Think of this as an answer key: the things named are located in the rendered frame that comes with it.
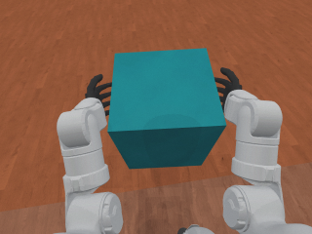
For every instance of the left robot hand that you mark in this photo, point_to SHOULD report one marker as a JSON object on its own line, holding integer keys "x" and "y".
{"x": 93, "y": 91}

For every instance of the left robot forearm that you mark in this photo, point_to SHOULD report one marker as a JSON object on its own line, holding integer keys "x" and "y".
{"x": 81, "y": 149}

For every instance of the right robot forearm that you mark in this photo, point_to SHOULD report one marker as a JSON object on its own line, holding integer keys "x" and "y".
{"x": 258, "y": 126}

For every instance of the robot left upper arm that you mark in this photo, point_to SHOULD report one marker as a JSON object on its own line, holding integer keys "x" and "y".
{"x": 95, "y": 213}

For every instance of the right robot shin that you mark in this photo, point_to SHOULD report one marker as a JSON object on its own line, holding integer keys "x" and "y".
{"x": 193, "y": 225}

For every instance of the right robot hand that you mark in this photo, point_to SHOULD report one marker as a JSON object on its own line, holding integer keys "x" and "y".
{"x": 230, "y": 86}

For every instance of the carton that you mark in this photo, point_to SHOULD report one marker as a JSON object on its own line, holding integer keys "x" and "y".
{"x": 165, "y": 109}

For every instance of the robot right upper arm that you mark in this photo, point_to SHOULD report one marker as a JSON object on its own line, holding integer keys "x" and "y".
{"x": 257, "y": 209}

